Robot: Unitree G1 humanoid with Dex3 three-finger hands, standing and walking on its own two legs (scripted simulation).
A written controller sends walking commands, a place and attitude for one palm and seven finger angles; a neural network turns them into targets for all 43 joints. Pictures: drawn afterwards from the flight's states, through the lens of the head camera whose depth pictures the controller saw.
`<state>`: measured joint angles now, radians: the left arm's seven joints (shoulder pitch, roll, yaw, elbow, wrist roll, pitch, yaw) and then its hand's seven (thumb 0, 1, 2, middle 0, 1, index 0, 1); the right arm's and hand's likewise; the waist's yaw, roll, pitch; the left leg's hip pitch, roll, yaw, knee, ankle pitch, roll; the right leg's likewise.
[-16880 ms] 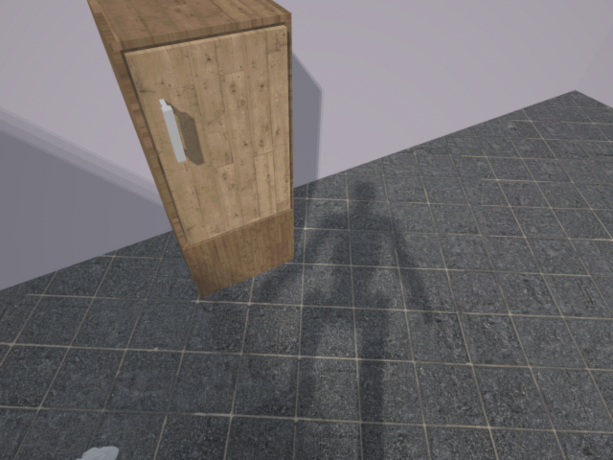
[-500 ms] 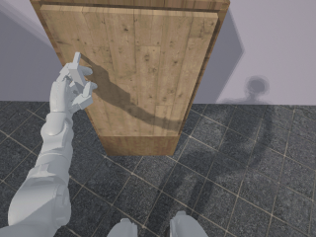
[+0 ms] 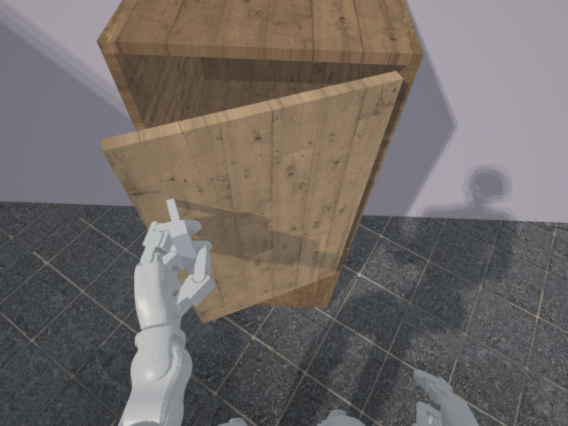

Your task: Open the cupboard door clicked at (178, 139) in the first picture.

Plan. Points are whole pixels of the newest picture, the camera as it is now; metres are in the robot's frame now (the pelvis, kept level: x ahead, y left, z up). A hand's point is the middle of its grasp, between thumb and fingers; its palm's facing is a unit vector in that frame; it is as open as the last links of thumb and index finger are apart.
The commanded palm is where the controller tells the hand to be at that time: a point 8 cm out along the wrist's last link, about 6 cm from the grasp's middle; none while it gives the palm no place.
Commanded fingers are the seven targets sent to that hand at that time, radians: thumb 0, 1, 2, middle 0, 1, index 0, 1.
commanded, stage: pull the door open along its arc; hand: left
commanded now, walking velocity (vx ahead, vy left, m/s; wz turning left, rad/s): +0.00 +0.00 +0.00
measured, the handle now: (185, 242) +0.36 +0.15 +0.04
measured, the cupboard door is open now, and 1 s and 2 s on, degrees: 24 43 45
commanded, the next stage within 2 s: open thumb and fingers to let go in 0.42 s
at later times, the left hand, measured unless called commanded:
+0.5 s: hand (254, 336) +0.23 +0.05 +0.05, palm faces +0.37 -0.93 +0.00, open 6.2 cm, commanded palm +0.18 +0.09 +0.04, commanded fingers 0.00 0.90 0.90 -0.40 -1.35 -0.40 -1.35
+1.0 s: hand (246, 340) +0.23 +0.06 +0.04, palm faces +0.43 -0.90 +0.01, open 11.8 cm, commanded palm +0.18 +0.09 +0.04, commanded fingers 0.00 -0.50 0.30 -0.28 -1.05 -0.28 -1.05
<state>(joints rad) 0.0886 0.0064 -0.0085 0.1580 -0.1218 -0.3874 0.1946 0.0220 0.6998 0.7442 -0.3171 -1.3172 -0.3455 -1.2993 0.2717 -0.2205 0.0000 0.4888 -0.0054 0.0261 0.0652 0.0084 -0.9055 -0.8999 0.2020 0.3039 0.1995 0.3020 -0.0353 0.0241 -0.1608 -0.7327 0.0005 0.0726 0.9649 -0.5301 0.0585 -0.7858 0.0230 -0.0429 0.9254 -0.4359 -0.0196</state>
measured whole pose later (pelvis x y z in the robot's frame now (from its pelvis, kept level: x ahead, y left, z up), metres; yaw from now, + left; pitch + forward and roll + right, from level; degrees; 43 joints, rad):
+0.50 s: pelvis +0.01 -0.05 +0.00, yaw +4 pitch +14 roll +0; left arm 0.46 -0.06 -0.26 -0.10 0.08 -0.29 0.45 0.01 0.65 0.71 -0.30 -1.29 -0.38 -1.34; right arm 0.21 -0.18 0.04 0.46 -0.04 0.00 0.03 0.01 -0.90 -0.90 0.20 0.30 0.20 0.30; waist -0.03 0.03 -0.20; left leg -0.69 0.00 -0.01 0.99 -0.55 -0.01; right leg -0.72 0.02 -0.13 0.97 -0.50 -0.09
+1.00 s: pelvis -0.02 -0.05 -0.01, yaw +5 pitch +13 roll +1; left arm 0.30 -0.07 -0.20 0.03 0.05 -0.33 0.49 0.01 -0.17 0.44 -0.31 -1.22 -0.33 -1.23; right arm 0.22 -0.19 0.02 0.52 -0.04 -0.06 0.01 0.01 -0.90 -0.90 0.20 0.30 0.20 0.30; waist -0.02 0.03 -0.17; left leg -0.75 -0.01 -0.02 1.02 -0.51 -0.01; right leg -0.78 0.01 -0.14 1.01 -0.47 -0.09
